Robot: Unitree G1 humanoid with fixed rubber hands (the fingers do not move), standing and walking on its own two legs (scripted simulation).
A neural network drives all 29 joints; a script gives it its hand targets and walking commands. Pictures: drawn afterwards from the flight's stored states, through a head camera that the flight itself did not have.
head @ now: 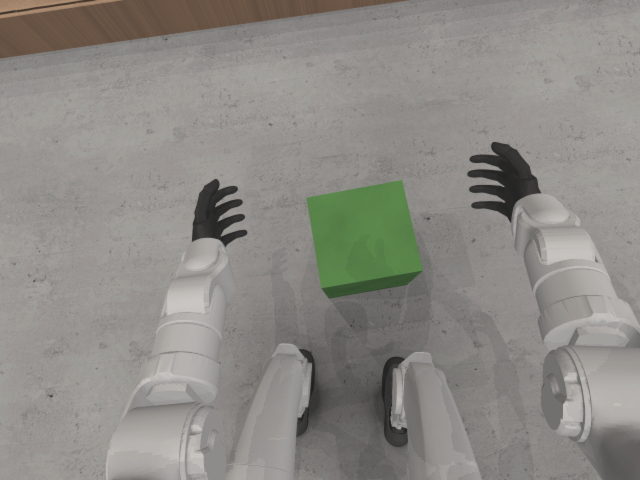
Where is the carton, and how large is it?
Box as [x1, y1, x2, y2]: [307, 180, 422, 297]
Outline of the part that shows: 401,180 307,197 321,288 328,297 403,285 409,282 422,270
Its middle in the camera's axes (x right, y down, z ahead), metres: +0.10 +0.01 +0.94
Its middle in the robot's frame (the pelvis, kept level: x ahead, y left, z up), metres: +0.48 +0.00 -0.54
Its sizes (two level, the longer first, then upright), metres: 0.210 0.200 0.250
